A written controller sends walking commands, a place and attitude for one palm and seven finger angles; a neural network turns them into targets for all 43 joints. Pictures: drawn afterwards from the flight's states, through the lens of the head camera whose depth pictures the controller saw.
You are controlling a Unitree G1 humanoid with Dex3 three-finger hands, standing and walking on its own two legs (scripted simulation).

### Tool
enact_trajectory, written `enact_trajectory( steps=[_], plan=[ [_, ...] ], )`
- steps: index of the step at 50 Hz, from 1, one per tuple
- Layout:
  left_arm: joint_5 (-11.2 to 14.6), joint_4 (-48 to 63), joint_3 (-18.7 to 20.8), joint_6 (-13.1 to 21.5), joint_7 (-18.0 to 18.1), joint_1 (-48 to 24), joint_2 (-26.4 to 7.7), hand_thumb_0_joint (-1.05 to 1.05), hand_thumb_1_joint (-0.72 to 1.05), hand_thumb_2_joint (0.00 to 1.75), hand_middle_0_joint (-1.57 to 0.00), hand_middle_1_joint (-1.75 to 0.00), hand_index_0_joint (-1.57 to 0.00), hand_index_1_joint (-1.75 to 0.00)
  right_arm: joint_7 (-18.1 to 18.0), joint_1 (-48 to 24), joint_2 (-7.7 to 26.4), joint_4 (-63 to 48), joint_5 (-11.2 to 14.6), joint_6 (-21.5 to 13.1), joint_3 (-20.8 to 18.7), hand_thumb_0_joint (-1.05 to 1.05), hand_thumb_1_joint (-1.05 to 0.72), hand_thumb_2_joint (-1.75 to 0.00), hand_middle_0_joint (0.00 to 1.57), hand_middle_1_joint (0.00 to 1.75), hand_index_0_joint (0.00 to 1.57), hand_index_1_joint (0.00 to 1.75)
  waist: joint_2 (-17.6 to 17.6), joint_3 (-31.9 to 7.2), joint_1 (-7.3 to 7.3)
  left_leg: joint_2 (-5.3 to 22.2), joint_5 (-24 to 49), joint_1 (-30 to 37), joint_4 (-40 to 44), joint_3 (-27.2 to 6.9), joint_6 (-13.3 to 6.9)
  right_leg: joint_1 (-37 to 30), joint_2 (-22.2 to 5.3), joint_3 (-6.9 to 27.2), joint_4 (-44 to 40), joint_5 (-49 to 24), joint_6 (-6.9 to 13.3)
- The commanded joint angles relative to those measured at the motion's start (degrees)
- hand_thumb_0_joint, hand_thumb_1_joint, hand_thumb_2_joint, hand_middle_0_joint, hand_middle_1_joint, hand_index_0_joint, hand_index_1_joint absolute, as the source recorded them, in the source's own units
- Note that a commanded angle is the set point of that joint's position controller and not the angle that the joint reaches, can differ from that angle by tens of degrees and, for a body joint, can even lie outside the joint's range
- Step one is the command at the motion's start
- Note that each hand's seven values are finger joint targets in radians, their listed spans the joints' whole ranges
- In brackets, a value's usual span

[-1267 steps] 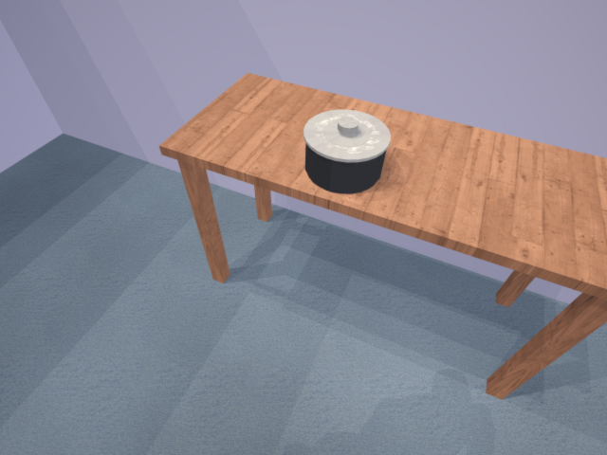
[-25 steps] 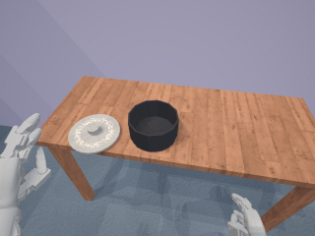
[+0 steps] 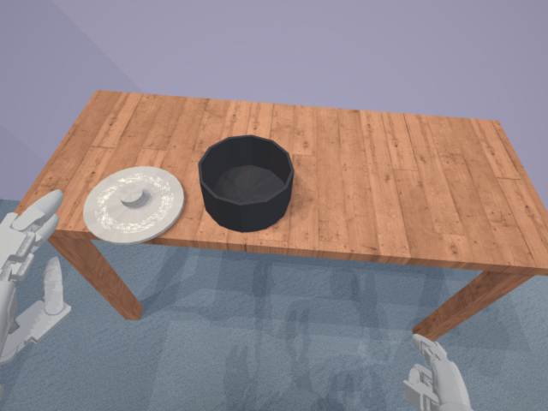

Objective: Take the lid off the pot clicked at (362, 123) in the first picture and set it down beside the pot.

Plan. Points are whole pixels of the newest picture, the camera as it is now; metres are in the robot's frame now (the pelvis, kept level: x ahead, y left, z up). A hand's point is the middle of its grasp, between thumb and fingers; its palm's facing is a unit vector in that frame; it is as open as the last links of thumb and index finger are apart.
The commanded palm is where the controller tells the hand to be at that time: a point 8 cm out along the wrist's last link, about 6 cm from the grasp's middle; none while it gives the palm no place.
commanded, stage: step back with the hand held close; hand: left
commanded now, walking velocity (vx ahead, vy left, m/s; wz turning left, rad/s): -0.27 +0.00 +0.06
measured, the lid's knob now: (131, 195) +0.50 +0.33 -0.08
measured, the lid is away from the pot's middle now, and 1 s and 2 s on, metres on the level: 0.24 0.24 0.24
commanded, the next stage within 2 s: stop stepping back and stand still in 1.12 s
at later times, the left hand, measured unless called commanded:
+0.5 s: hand (5, 382) +0.13 +0.24 +0.16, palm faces +0.35 -0.80 -0.49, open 7.4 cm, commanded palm +0.06 +0.29 +0.18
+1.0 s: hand out of the picture +0.06 +0.23 +0.17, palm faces +0.31 -0.84 -0.45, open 7.4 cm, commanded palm +0.01 +0.27 +0.18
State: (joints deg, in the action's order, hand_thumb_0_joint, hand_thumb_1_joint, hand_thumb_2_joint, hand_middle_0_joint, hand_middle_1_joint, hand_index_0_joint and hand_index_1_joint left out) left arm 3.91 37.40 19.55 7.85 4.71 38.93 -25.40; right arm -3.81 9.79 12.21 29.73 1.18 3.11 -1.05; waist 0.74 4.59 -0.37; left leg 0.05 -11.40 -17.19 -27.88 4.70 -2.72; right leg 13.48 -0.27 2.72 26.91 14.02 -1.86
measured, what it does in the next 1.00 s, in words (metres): walks backwards: right foot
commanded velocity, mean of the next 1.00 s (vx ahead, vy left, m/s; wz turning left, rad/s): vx -0.36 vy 0.00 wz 0.01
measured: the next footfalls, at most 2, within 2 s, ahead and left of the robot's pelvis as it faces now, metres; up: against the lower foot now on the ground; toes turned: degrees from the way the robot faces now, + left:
right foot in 0.96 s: -0.18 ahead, -0.13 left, +0.00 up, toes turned -4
left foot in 1.08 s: -0.02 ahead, +0.09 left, +0.00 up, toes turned +0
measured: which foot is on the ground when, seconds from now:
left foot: down 0.00-0.96, up 0.98-1.00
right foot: down 0.00-0.74, up 0.76-0.94, down 0.96-1.00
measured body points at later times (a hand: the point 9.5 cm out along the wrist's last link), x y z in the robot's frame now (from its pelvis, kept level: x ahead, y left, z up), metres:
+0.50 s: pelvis -0.06 +0.00 -0.02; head -0.02 +0.02 +0.43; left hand +0.10 +0.28 +0.18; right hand +0.13 -0.22 -0.09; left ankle +0.04 +0.09 -0.74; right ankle -0.01 -0.14 -0.74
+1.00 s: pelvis -0.13 +0.00 -0.02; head -0.09 +0.03 +0.43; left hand +0.04 +0.27 +0.19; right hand +0.05 -0.23 -0.09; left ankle +0.03 +0.09 -0.73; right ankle -0.21 -0.12 -0.74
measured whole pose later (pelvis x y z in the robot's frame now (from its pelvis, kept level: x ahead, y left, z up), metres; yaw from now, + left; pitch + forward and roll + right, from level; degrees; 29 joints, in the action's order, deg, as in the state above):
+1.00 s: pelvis -0.13 +0.00 -0.02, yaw -3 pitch +3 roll -3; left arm 3.2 40.1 22.5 15.8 7.6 36.6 -24.3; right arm -2.2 9.4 9.2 34.2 -0.5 -3.4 -1.1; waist 0.3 0.9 -2.7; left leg 4.3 -8.3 -34.0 -33.7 3.9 -0.3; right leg 10.9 3.7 -0.1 29.7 21.6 0.8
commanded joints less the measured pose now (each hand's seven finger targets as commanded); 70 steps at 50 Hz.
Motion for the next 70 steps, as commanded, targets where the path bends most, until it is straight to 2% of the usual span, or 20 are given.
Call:
enact_trajectory(
  steps=[1, 10, 23, 30, 34, 38, 40, 46, 48, 49, 53, 55, 57, 60, 61, 62, 64, 66, 68, 70],
  plan=[
    [0.62, 12.83, 8.51, 4.57, 2.52, 2.49, -7.03, 0.0, 0.9, 0.9, -0.2, -0.3, -0.2, -0.3, -0.52, -5.25, 7.14, -9.53, 0.05, -3.57, -2.68, 0.0, -0.9, -0.9, 0.2, 0.3, 0.2, 0.3, -7.38, -12.23, -0.8, 7.88, 10.17, 2.46, 5.26, -7.49, -1.02, -3.16, -0.2, -1.54, 2.51, -8.69, 1.32],
    [-0.05, 10.65, 7.21, 6.43, 3.51, -0.33, -5.67, 0.0, 0.9, 0.9, -0.2, -0.3, -0.2, -0.3, -0.99, -3.51, 6.75, -8.45, 0.12, -4.93, -2.8, 0.0, -0.9, -0.9, 0.2, 0.3, 0.2, 0.3, 0.41, -7.29, 1.07, 4.95, -15.67, -4.37, 1.95, -8.7, -0.44, 4.63, -3.24, 3.38, -2.95, 1.99, 3.27],
    [-1.77, 13.17, 10.32, 8.62, 4.15, -1.05, -7.18, 0.0, 0.9, 0.9, -0.2, -0.3, -0.2, -0.3, -1.14, -3.12, 7.07, -8.11, -0.38, -8.0, -3.01, 0.0, -0.9, -0.9, 0.2, 0.3, 0.2, 0.3, -9.25, -9.95, 0.09, 10.9, -23.56, -19.84, 10.3, -13.84, -3.13, -8.87, 2.77, -1.35, 11.85, -2.87, 1.15],
    [-0.76, 12.62, 7.37, 9.04, 3.92, -3.67, -6.44, 0.0, 0.9, 0.9, -0.2, -0.3, -0.2, -0.3, -0.06, -2.08, 5.2, -5.39, -0.98, -5.98, -3.43, 0.0, -0.9, -0.9, 0.2, 0.3, 0.2, 0.3, 6.06, -9.87, 2.19, 1.68, -10.97, -3.06, -10.52, -6.29, 1.81, 11.03, -10.65, 13.61, -5.5, -3.85, 7.75],
    [-1.09, 13.67, 8.76, 9.89, 4.45, -2.61, -7.53, 0.0, 0.9, 0.9, -0.2, -0.3, -0.2, -0.3, -0.44, -3.43, 5.76, -5.92, -0.86, -5.45, -3.54, 0.0, -0.9, -0.9, 0.2, 0.3, 0.2, 0.3, -1.33, -12.3, 1.84, 5.48, -4.67, -4.33, -1.01, -10.49, -0.03, 6.25, -3.2, 4.76, 2.7, -6.86, 4.42],
    [-2.03, 14.92, 11.61, 11.15, 4.42, -2.38, -9.12, 0.0, 0.9, 0.9, -0.2, -0.3, -0.2, -0.3, -0.55, -5.2, 7.8, -7.81, -0.76, -7.56, -3.86, 0.0, -0.9, -0.9, 0.2, 0.3, 0.2, 0.3, -18.42, -10.11, 1.32, 19.55, -36.79, -29.87, 23.08, -23.72, -6.07, -12.03, 8.47, -2.42, 28.24, 9.86, 0.81],
    [-1.33, 14.71, 11.72, 10.52, 4.73, -2.49, -8.3, 0.0, 0.9, 0.9, -0.2, -0.3, -0.2, -0.3, 0.13, -3.16, 6.53, -6.33, -1.43, -7.9, -3.94, 0.0, -0.9, -0.9, 0.2, 0.3, 0.2, 0.3, -15.41, -9.54, 1.02, 19.39, -28.22, -27.39, 21.8, -21.26, -5.5, -7.52, 7.59, -1.11, 34.08, 13.02, 1.73],
    [0.43, 14.02, 7.25, 10.91, 3.3, -2.23, -6.23, 0.0, 0.9, 0.9, -0.2, -0.3, -0.2, -0.3, 1.21, -1.35, 5.25, -3.4, -1.68, -9.47, -3.48, 0.0, -0.9, -0.9, 0.2, 0.3, 0.2, 0.3, -10.19, -12.61, 0.48, 11.17, -11.8, 0.06, 7.49, -8.93, 2.66, 2.5, 1.54, -3.09, -6.47, 11.19, 4.4],
    [-0.54, 14.31, 7.84, 11.67, 3.63, -6.76, -9.5, 0.0, 0.9, 0.9, -0.2, -0.3, -0.2, -0.3, 1.02, 0.51, 4.14, -1.15, -2.14, -8.5, -3.53, 0.0, -0.9, -0.9, 0.2, 0.3, 0.2, 0.3, 5.43, -13.08, 2.19, 4.87, -6.43, 5.08, -11.91, -4.36, 4.45, 11.91, -13.24, 14.46, -15.02, -1.54, 8.93],
    [-0.49, 15.15, 6.24, 12.25, 3.92, -12.02, -9.45, 0.0, 0.9, 0.9, -0.2, -0.3, -0.2, -0.3, 0.44, -0.85, 3.58, -1.2, -1.8, -8.63, -2.78, 0.0, -0.9, -0.9, 0.2, 0.3, 0.2, 0.3, 8.92, -11.67, 2.66, 2.67, -8.75, 3.52, -18.53, -3.17, 4.26, 12.24, -18.77, 14.7, -14.67, -17.33, 9.67],
    [-1.2, 10.0, 7.68, 9.42, 3.11, -9.95, -9.56, 0.0, 0.9, 0.9, -0.2, -0.3, -0.2, -0.3, -1.17, -5.26, 5.84, -2.71, -1.14, -8.09, -2.31, 0.0, -0.9, -0.9, 0.2, 0.3, 0.2, 0.3, 3.45, -10.81, 2.0, 2.39, 18.37, 6.17, -2.86, -2.58, 1.87, 5.83, -6.19, -1.44, 3.58, -37.0, 3.61],
    [-0.2, 8.6, 6.94, 9.25, 2.51, -6.86, -8.0, 0.0, 0.9, 0.9, -0.2, -0.3, -0.2, -0.3, -0.47, -4.82, 6.51, -3.29, -1.01, -7.76, -2.24, 0.0, -0.9, -0.9, 0.2, 0.3, 0.2, 0.3, -11.16, -14.43, 0.86, 12.8, 45.9, 12.26, 5.03, -12.8, -2.25, 6.99, 2.94, -1.98, 14.17, -3.67, 1.25],
    [0.18, 4.34, 8.3, 8.91, 2.2, -2.43, -7.8, 0.0, 0.9, 0.9, -0.2, -0.3, -0.2, -0.3, 0.99, -2.8, 6.54, -2.37, -2.1, -8.77, -3.21, 0.0, -0.9, -0.9, 0.2, 0.3, 0.2, 0.3, -12.29, -15.35, -0.56, 17.29, 40.11, 10.13, 8.23, -16.98, -3.94, 8.22, 3.99, 0.57, 17.54, 19.38, 2.38],
    [1.51, 12.48, 9.54, 7.67, 2.11, 1.78, -8.81, 0.0, 0.9, 0.9, -0.2, -0.3, -0.2, -0.3, 1.33, -3.57, 6.4, -4.9, -2.32, -8.66, -3.08, 0.0, -0.9, -0.9, 0.2, 0.3, 0.2, 0.3, -13.02, -16.76, -0.87, 16.87, 20.52, 3.88, 12.9, -15.79, -4.19, 3.16, 3.9, -0.53, 15.61, 14.92, 1.71],
    [-6.12, -41.19, -12.19, -3.14, -2.51, -8.6, 5.64, 0.0, 0.9, 0.9, -0.2, -0.3, -0.2, -0.3, 2.96, -3.24, 14.82, 9.28, -2.6, -9.71, -3.31, 0.0, -0.9, -0.9, 0.2, 0.3, 0.2, 0.3, -13.38, -12.94, 4.5, 17.17, 49.38, 0.2, -4.49, -22.8, -4.16, 9.53, 0.78, 2.54, 22.91, 9.96, 2.53],
    [1.6, 28.41, 10.1, 4.15, 0.81, -8.96, -11.44, 0.0, 0.9, 0.9, -0.2, -0.3, -0.2, -0.3, 3.64, -6.0, 5.09, -7.41, -0.71, -9.53, -4.81, 0.0, -0.9, -0.9, 0.2, 0.3, 0.2, 0.3, -5.65, -22.15, -2.29, 14.51, 9.47, 6.36, 13.56, -7.64, -1.32, 2.57, 4.06, -1.29, 18.48, 13.28, -0.33],
    [1.73, 20.37, 12.8, 6.68, 2.84, 7.99, -14.02, 0.0, 0.9, 0.9, -0.2, -0.3, -0.2, -0.3, 0.82, -4.91, 6.91, -8.9, -0.89, -8.73, -3.09, 0.0, -0.9, -0.9, 0.2, 0.3, 0.2, 0.3, -8.64, -16.34, -1.61, 10.25, -24.74, -14.05, 15.88, -12.06, -0.25, -10.67, 6.28, -7.55, 10.47, 10.69, 2.59],
    [1.49, 26.82, 12.26, 4.73, 3.23, 11.09, -13.16, 0.0, 0.9, 0.9, -0.2, -0.3, -0.2, -0.3, 1.39, -5.36, 5.77, -10.7, -0.3, -7.84, -1.41, 0.0, -0.9, -0.9, 0.2, 0.3, 0.2, 0.3, -11.69, -12.29, -1.0, 4.48, -29.65, -16.8, 8.25, -3.68, 2.28, -9.9, 1.03, -3.79, -0.91, 14.0, 4.55],
    [0.83, 29.06, 13.76, 5.0, 4.44, 6.54, -15.38, 0.0, 0.9, 0.9, -0.2, -0.3, -0.2, -0.3, 1.01, -2.33, 4.64, -7.9, -0.93, -7.67, -1.77, 0.0, -0.9, -0.9, 0.2, 0.3, 0.2, 0.3, 4.11, -9.8, 0.62, -1.78, -17.57, -7.29, -25.62, -2.95, 4.94, 13.66, -20.25, 25.98, -22.16, 32.61, 13.05],
    [-0.35, 21.86, 11.34, 2.88, 4.95, 1.03, -11.13, 0.0, 0.9, 0.9, -0.2, -0.3, -0.2, -0.3, 0.04, -1.06, 4.16, -2.03, -1.44, -6.51, -2.92, 0.0, -0.9, -0.9, 0.2, 0.3, 0.2, 0.3, 4.71, -8.19, 2.59, 0.46, -11.05, -3.89, -37.61, -7.2, 4.07, 20.01, -17.96, 19.92, -19.45, 29.11, 12.41]
  ],
)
